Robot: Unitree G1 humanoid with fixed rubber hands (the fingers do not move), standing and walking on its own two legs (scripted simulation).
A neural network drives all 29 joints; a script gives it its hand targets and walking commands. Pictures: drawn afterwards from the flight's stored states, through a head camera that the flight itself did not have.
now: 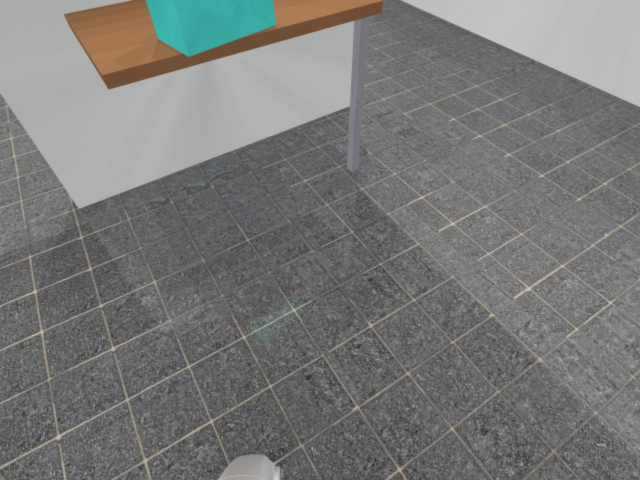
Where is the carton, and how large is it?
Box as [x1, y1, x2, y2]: [146, 0, 275, 56]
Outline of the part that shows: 146,0 158,38 188,56 275,24 272,0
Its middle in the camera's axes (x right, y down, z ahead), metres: -0.32 -0.72 +1.10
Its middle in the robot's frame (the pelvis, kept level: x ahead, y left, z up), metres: +1.32 +0.32 +0.13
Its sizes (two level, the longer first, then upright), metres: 0.317 0.175 0.275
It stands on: a table, 0.76 m high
